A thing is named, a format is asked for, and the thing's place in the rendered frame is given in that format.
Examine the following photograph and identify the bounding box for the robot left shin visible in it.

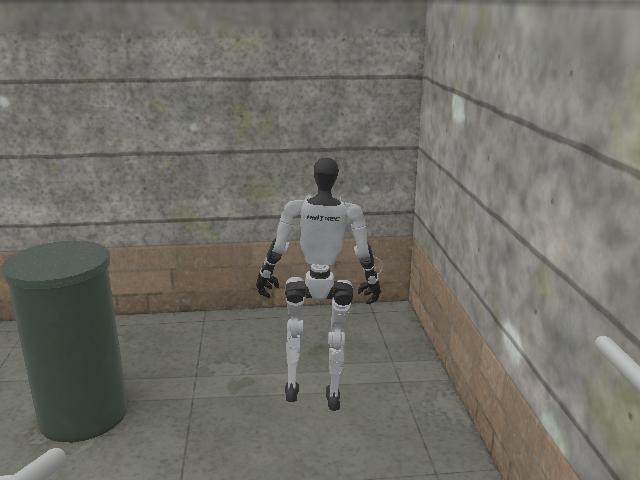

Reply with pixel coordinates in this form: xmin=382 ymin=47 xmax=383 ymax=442
xmin=286 ymin=319 xmax=300 ymax=389

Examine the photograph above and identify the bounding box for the robot right forearm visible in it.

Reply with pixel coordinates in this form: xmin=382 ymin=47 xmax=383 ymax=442
xmin=359 ymin=243 xmax=379 ymax=284

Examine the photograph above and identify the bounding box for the robot right upper arm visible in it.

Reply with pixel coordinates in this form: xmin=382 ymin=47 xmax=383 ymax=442
xmin=345 ymin=202 xmax=370 ymax=259

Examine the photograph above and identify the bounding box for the robot right shin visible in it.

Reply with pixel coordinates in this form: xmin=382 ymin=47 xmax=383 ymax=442
xmin=329 ymin=332 xmax=345 ymax=397

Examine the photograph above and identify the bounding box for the robot left forearm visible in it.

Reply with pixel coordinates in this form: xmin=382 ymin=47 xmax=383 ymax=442
xmin=260 ymin=238 xmax=282 ymax=278

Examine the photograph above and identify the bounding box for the right robot hand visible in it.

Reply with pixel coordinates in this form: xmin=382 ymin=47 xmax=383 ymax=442
xmin=358 ymin=281 xmax=381 ymax=304

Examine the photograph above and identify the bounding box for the robot shin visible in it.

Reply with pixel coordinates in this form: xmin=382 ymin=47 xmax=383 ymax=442
xmin=286 ymin=319 xmax=300 ymax=389
xmin=329 ymin=332 xmax=345 ymax=397

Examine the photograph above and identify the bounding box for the left robot hand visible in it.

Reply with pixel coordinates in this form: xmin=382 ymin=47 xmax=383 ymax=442
xmin=256 ymin=273 xmax=279 ymax=298

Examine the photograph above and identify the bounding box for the robot left upper arm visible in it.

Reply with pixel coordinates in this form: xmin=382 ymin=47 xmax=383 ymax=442
xmin=272 ymin=200 xmax=304 ymax=254

